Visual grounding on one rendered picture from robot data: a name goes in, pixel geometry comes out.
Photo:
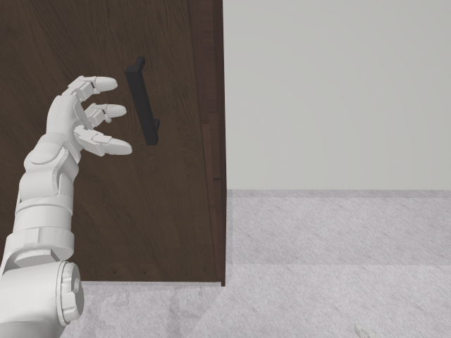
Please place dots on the handle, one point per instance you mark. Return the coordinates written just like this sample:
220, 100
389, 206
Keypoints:
138, 90

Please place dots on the left robot upper arm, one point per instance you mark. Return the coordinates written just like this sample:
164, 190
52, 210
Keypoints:
40, 300

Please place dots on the left robot hand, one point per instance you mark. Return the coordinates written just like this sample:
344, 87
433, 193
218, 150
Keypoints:
66, 116

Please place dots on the robot left forearm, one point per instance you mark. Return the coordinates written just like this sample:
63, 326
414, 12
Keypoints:
42, 227

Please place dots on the right robot hand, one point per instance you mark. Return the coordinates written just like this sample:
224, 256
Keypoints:
364, 332

